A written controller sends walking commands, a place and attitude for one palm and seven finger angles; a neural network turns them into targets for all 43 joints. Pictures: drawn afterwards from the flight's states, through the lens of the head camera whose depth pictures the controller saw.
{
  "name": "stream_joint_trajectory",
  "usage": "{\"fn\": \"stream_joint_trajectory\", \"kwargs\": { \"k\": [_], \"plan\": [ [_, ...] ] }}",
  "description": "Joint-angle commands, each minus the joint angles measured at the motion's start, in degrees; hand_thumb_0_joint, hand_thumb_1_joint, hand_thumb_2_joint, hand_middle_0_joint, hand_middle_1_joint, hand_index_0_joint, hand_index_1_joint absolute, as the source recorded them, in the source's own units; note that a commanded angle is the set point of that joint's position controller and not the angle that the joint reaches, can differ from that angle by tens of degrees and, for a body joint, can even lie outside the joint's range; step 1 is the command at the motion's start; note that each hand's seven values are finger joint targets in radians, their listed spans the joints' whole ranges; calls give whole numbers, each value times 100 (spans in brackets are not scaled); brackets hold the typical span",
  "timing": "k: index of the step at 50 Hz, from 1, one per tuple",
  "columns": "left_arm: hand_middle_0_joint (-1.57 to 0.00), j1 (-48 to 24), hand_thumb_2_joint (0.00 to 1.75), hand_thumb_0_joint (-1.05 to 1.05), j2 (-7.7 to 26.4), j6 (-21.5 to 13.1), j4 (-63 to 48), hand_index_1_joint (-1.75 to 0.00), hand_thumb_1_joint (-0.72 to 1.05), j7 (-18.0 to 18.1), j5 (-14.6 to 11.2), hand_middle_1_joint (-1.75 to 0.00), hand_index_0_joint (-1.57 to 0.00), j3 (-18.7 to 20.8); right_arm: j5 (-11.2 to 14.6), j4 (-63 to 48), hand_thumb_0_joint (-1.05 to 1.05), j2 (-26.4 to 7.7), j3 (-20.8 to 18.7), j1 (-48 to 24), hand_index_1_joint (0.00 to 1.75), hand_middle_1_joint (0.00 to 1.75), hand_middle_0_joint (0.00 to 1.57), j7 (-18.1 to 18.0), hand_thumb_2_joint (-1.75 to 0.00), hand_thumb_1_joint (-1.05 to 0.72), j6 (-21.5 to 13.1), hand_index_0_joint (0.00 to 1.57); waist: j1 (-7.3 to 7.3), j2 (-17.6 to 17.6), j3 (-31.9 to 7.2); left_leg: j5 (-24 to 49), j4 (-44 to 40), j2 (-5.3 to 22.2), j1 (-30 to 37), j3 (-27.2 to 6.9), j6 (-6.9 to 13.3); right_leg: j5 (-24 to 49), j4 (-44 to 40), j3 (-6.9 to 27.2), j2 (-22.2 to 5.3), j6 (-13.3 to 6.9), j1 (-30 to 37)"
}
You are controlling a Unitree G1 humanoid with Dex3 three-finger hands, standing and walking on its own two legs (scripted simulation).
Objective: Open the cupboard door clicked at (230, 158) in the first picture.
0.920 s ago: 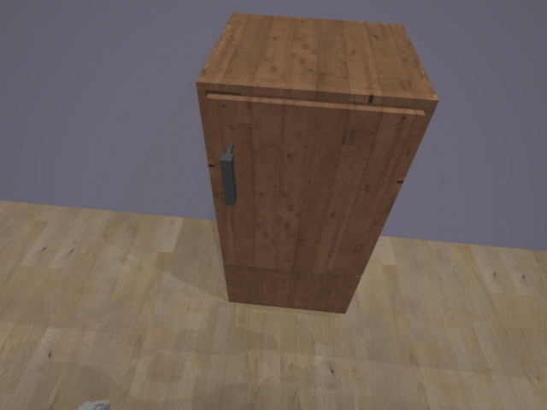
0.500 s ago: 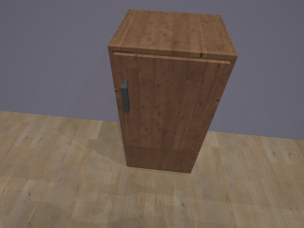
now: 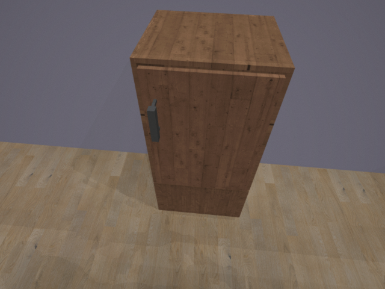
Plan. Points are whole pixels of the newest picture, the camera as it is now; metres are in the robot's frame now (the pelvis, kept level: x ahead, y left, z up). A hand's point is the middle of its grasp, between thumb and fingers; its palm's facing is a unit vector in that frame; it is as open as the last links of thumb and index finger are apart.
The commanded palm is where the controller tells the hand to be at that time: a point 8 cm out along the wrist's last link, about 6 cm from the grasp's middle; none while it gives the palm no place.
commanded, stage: look at it before walking up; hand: left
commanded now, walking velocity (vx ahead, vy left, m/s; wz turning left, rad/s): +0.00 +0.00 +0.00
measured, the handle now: (155, 120) +0.62 +0.16 -0.04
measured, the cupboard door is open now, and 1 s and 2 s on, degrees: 0 0 0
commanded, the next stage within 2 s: shuffle to correct the standing spot in 0.52 s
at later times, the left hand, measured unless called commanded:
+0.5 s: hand out of the picture +0.08 +0.23 -0.16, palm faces -0.03 -0.95 -0.31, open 7.3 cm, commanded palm none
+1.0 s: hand out of the picture +0.04 +0.18 -0.19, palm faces +0.00 -0.99 -0.17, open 7.3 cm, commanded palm none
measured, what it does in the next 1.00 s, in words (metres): shifts its weight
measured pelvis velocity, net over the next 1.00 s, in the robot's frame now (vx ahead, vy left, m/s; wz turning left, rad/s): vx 0.07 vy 0.00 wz -0.02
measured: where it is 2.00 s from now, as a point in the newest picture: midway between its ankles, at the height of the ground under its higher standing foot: outside the picture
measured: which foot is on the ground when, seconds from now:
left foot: down 0.00-1.00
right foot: down 0.00-1.00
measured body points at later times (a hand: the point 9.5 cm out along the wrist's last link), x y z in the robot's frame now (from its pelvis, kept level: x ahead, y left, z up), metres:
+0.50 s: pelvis +0.01 +0.00 +0.00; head +0.02 +0.00 +0.45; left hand +0.08 +0.28 -0.14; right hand +0.08 -0.29 -0.14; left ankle +0.01 +0.13 -0.74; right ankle +0.01 -0.12 -0.74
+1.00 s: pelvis +0.07 +0.00 -0.01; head +0.07 +0.01 +0.44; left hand +0.04 +0.23 -0.18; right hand +0.05 -0.23 -0.17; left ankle +0.01 +0.13 -0.74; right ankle +0.01 -0.12 -0.74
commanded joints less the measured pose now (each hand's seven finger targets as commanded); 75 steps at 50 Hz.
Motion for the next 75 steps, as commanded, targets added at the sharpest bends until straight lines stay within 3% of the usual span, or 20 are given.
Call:
{"fn": "stream_joint_trajectory", "kwargs": {
  "k": [1, 31, 34, 37, 41, 45, 50, 51, 53, 57, 61, 63, 65, 66, 67, 68, 69, 70, 72, 75],
  "plan": [
    [-20, -174, 90, 0, 1090, -149, -329, -30, 90, 83, -20, -30, -20, 247, 6, -306, 0, -1124, -192, -208, 30, 30, 20, -96, -90, -90, -155, 20, 7, 54, -123, 243, -431, 563, -14, -526, 183, 70, -482, 635, -649, -112, -55],
    [-20, -233, 90, 0, 1165, -173, -313, -30, 90, 71, -21, -30, -20, 264, 11, -321, 0, -1197, -175, -355, 30, 30, 20, -123, -90, -90, -166, 20, 9, 51, -250, 775, -459, 618, 274, -470, 156, 817, -495, 607, -666, -115, 166],
    [-20, 199, 90, 0, 543, -70, -123, -30, 90, 84, -17, -30, -20, 130, -22, -165, 0, -547, -29, 44, 30, 30, 20, -94, -90, -90, -69, 20, 14, -60, -276, 31, -330, 545, 276, -335, 93, -159, -482, 584, -604, -45, 95],
    [-20, 353, 90, 0, 570, -8, -122, -30, 90, 43, 16, -30, -20, 180, -58, -139, 0, -545, -59, 179, 30, 30, 20, -70, -90, -90, -25, 20, 43, -180, 214, -1084, -228, 420, -156, -291, 141, -1445, -553, 773, -580, -130, -250],
    [-20, 582, 90, 0, 505, -18, -148, -30, 90, 11, 17, -30, -20, 235, -55, -156, 0, -416, -84, 405, 30, 30, 20, -79, -90, -90, -60, 20, 39, -171, 616, -1293, 4, 378, -440, -283, 214, -1699, -430, 891, -554, -263, -490],
    [-20, 840, 90, 0, 263, -82, -122, -30, 90, 25, 12, -30, -20, 268, -17, -124, 0, -288, -113, 709, 30, 30, 20, -132, -90, -90, -141, 20, 12, -5, 571, -510, 247, 517, -283, -326, 316, -811, 51, 673, -458, -304, -471],
    [-20, 1251, 90, 0, 7, -143, 25, -30, 90, 217, -58, -30, -20, 240, 46, -28, 0, -67, -98, 933, 30, 30, 20, -322, -90, -90, -175, 20, 29, 209, -50, 3387, 791, 578, 332, -92, 191, 3210, 576, 426, -573, -173, 226],
    [-20, 1268, 90, 0, 180, -172, 16, -30, 90, 251, -69, -30, -20, 283, 74, -70, 0, -147, -148, 928, 30, 30, 20, -366, -90, -90, -166, 20, 25, 164, -91, 3535, 797, 549, 336, -54, 151, 3911, 598, 439, -637, -173, 375],
    [-20, 1228, 90, 0, 224, -147, -62, -30, 90, 312, -77, -30, -20, 322, 97, -121, 0, -133, -213, 1012, 30, 30, 20, -411, -90, -90, -132, 20, -16, 140, -244, 3726, 784, 541, 410, -19, 130, 4397, 784, 396, -699, -158, 462],
    [-20, 1135, 90, 0, -97, -22, -223, -30, 90, 352, -43, -30, -20, 344, 65, -122, 0, 40, -322, 1281, 30, 30, 20, -428, -90, -90, -48, 20, -86, 380, -313, 4604, 778, 773, 923, -57, 270, 2888, 1077, 147, -484, -6, -116],
    [-20, 650, 90, 0, -372, 40, -507, -30, 90, 274, 18, -30, -20, 370, 14, -158, 0, -2, -427, 1393, 30, 30, 20, -400, -90, -90, -58, 20, -194, 685, 192, 5068, 301, 1341, 1250, -568, 870, -994, 1415, -155, -142, 105, -1127],
    [-20, 647, 90, 0, -444, 81, -570, -30, 90, 241, 23, -30, -20, 383, -16, -219, 0, 11, -415, 1307, 30, 30, 20, -409, -90, -90, -74, 20, -124, 652, 315, 4791, 156, 1436, 909, -605, 991, -1295, 1487, -111, -226, 60, -1027],
    [-20, 903, 90, 0, -465, 42, -528, -30, 90, 212, 27, -30, -20, 395, -13, -275, 0, 44, -383, 1096, 30, 30, 20, -391, -90, -90, -76, 20, 65, 621, 59, 4258, 316, 1227, 734, -369, 755, -550, 803, -257, -250, 36, -506],
    [-20, 1101, 90, 0, -435, -8, -481, -30, 90, 202, 25, -30, -20, 398, -14, -309, 0, 36, -375, 1001, 30, 30, 20, -377, -90, -90, -78, 20, 178, 552, -125, 3832, 587, 1021, 705, -221, 549, 330, 231, -294, -270, 39, -170],
    [-20, 1230, 90, 0, -97, -100, -394, -30, 90, 215, 37, -30, -20, 453, 15, -309, 0, 129, -372, 1091, 30, 30, 20, -361, -90, -90, -83, 20, 163, 195, -554, 2813, 1039, 742, 226, -70, 267, 2407, 180, 188, -676, -67, 679],
    [-20, 1209, 90, 0, 240, -134, -354, -30, 90, 258, 39, -30, -20, 488, 80, -349, 0, 331, -350, 1079, 30, 30, 20, -324, -90, -90, -66, 20, 90, -329, -782, 723, 1164, 407, -367, 117, 53, 4062, 426, 858, -1450, -346, 1123],
    [-20, 1176, 90, 0, 296, -132, -344, -30, 90, 264, 29, -30, -20, 483, 80, -411, 0, 455, -335, 886, 30, 30, 20, -321, -90, -90, 15, 20, 141, -1052, -672, -1224, 1461, 128, -613, 260, -26, 4926, 306, 997, -1787, -668, 1073],
    [-20, 1096, 90, 0, 281, -124, -320, -30, 90, 266, 27, -30, -20, 440, 81, -416, 0, 399, -342, 707, 30, 30, 20, -326, -90, -90, 75, 20, 200, -1417, -452, -2034, 1800, 228, -637, 89, 21, 4792, 91, 988, -1856, -846, 778],
    [-20, 667, 90, 0, 245, -114, -444, -30, 90, 264, 58, -30, -20, 398, 60, -361, 0, 306, -361, 655, 30, 30, 20, -302, -90, -90, 55, 20, 81, -999, -10, -1840, 1923, 311, -733, -1, 47, 3843, -37, 834, -1664, -1058, 373],
    [-20, 372, 90, 0, 367, -117, -537, -30, 90, 246, 8, -30, -20, 430, 46, -187, 0, 308, -328, 863, 30, 30, 20, -279, -90, -90, 3, 20, -63, -447, -23, -886, 885, 341, -283, 125, 39, 2700, 48, 622, -1354, -920, 114]
  ]
}}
